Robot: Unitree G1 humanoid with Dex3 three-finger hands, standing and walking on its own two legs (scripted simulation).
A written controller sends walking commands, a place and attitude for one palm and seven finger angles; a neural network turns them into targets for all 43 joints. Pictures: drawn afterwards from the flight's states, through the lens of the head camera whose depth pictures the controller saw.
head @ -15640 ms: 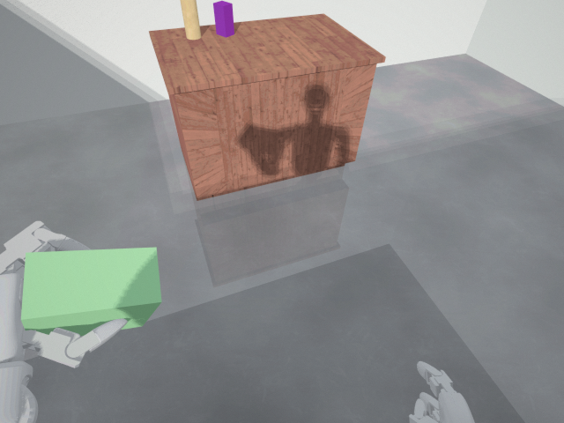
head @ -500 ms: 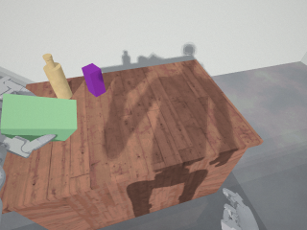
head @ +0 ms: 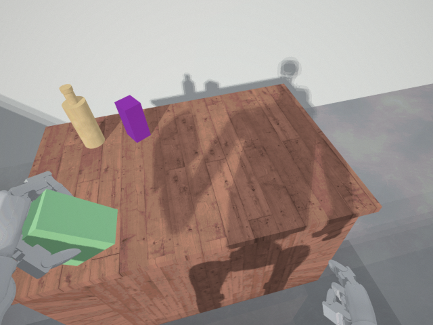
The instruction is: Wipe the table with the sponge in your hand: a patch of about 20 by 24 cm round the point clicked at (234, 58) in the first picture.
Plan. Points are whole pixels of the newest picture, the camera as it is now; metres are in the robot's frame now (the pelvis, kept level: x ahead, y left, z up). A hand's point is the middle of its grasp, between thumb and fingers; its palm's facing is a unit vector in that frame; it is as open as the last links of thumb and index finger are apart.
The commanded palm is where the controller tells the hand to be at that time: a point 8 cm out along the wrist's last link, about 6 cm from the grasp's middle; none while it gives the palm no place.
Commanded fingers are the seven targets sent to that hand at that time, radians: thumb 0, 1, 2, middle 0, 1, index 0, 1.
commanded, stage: turn the palm down, sponge in hand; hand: left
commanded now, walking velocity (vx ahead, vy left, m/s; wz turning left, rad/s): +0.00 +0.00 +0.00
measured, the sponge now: (74, 233) +0.21 +0.26 +0.10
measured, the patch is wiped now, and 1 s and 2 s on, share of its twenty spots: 0.00 0.00 0.00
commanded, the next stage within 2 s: move the sponge above the wiping area in 1.56 s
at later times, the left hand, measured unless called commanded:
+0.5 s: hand (59, 229) +0.21 +0.29 +0.11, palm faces +0.16 -0.39 -0.91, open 9.8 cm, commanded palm +0.19 +0.30 +0.18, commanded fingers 0.00 0.10 1.30 -1.20 -1.60 -1.20 -1.60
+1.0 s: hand (53, 219) +0.24 +0.31 +0.10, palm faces +0.06 -0.16 -0.98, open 9.8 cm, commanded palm +0.21 +0.31 +0.17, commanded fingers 0.00 0.10 1.30 -1.20 -1.60 -1.20 -1.60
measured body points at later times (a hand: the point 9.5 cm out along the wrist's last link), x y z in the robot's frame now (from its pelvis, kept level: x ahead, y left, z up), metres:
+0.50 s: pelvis +0.01 +0.02 +0.00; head +0.01 -0.01 +0.45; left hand +0.20 +0.30 +0.16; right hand +0.20 -0.22 -0.08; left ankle +0.00 +0.15 -0.73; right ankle +0.04 -0.07 -0.73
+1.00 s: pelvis +0.01 +0.04 +0.02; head +0.00 +0.01 +0.47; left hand +0.23 +0.32 +0.16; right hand +0.24 -0.16 -0.06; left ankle +0.00 +0.15 -0.73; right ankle +0.04 -0.07 -0.73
